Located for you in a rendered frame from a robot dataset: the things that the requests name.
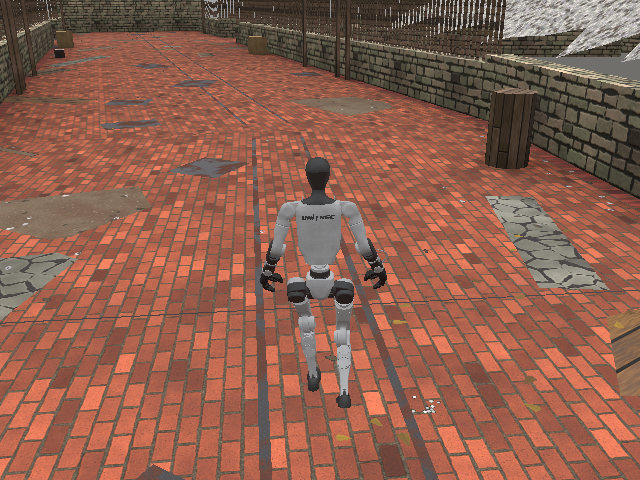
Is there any robot right forearm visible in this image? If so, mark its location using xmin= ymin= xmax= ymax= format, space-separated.
xmin=362 ymin=238 xmax=384 ymax=273

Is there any robot right upper arm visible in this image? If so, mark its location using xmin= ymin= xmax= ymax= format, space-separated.
xmin=339 ymin=200 xmax=371 ymax=255

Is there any left robot hand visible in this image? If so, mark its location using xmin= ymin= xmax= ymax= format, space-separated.
xmin=260 ymin=273 xmax=283 ymax=292

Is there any robot left upper arm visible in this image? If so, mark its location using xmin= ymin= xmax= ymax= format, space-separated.
xmin=270 ymin=201 xmax=298 ymax=256

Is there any right robot hand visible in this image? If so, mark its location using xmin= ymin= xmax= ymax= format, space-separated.
xmin=364 ymin=268 xmax=387 ymax=289

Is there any robot left forearm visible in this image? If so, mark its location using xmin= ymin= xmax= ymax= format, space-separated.
xmin=262 ymin=240 xmax=281 ymax=277

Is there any humanoid robot head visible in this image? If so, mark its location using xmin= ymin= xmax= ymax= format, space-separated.
xmin=301 ymin=157 xmax=336 ymax=205

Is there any humanoid robot torso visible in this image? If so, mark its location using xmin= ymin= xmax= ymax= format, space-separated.
xmin=295 ymin=196 xmax=342 ymax=300

